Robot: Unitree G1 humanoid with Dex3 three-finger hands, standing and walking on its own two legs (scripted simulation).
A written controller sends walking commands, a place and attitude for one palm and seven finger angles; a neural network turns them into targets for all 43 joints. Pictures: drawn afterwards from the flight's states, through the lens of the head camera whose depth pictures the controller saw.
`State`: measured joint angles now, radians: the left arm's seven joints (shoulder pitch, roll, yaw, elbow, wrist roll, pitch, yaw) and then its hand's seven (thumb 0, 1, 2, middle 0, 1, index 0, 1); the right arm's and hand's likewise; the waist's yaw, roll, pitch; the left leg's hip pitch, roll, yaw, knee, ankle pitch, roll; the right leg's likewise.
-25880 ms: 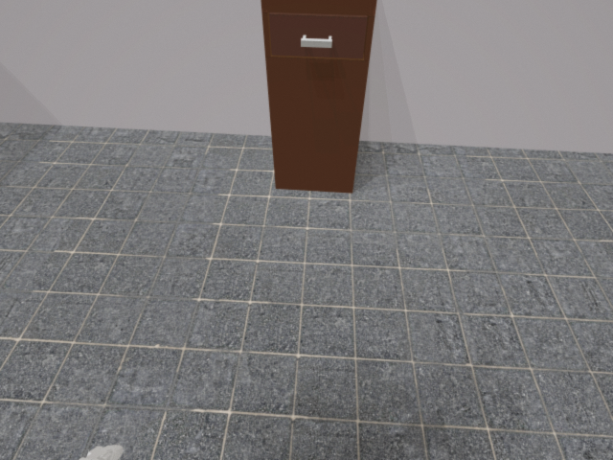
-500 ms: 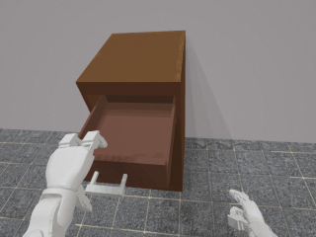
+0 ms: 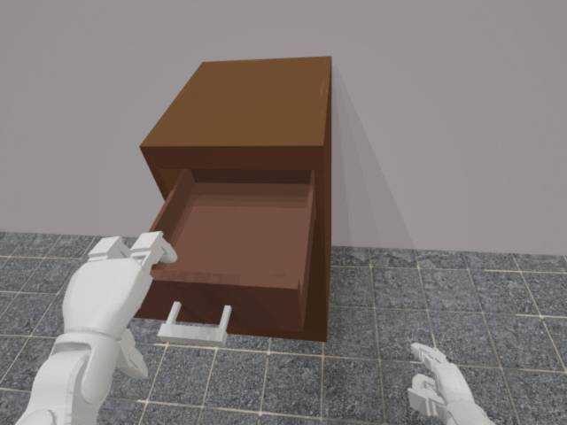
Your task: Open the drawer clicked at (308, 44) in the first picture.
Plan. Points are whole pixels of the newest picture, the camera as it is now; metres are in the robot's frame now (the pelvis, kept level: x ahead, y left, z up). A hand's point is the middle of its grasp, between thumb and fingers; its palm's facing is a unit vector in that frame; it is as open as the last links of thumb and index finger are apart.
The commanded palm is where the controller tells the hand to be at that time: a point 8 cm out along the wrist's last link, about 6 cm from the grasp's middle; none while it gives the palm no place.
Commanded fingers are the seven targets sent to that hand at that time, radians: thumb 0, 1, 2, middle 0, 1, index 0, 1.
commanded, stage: draw the hand back to the body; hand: left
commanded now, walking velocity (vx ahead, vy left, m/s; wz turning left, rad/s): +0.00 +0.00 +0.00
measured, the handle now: (196, 322) +0.27 +0.21 -0.04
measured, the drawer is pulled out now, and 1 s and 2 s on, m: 0.28 0.28 0.28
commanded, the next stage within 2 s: step back with the hand held close in 1.36 s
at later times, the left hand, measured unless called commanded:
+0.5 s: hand (130, 307) +0.20 +0.22 +0.13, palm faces +0.28 -0.81 -0.52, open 13.7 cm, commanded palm +0.16 +0.26 +0.17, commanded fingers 0.00 -0.22 0.42 -0.28 -1.02 -0.28 -1.02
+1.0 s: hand (103, 287) +0.21 +0.25 +0.15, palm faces +0.40 -0.82 -0.42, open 10.0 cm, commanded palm +0.16 +0.29 +0.17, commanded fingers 0.00 0.65 0.80 -0.22 -0.46 -0.22 -0.46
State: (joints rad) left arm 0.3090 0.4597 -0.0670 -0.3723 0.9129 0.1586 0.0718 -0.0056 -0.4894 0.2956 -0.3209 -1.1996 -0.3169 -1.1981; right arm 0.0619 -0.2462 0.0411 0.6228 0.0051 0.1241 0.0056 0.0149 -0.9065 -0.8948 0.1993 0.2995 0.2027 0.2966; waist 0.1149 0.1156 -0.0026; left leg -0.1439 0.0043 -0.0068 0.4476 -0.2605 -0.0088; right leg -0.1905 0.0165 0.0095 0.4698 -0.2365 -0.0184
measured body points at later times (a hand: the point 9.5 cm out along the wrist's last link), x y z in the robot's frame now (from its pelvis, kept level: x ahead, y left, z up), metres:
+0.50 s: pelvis +0.01 +0.01 +0.00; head +0.00 -0.02 +0.45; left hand +0.18 +0.26 +0.16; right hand +0.23 -0.18 -0.08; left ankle -0.01 +0.13 -0.74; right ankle +0.01 -0.11 -0.74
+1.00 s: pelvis +0.03 +0.01 +0.00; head +0.03 -0.01 +0.45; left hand +0.18 +0.29 +0.18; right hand +0.23 -0.20 -0.08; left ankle -0.01 +0.13 -0.74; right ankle +0.01 -0.11 -0.74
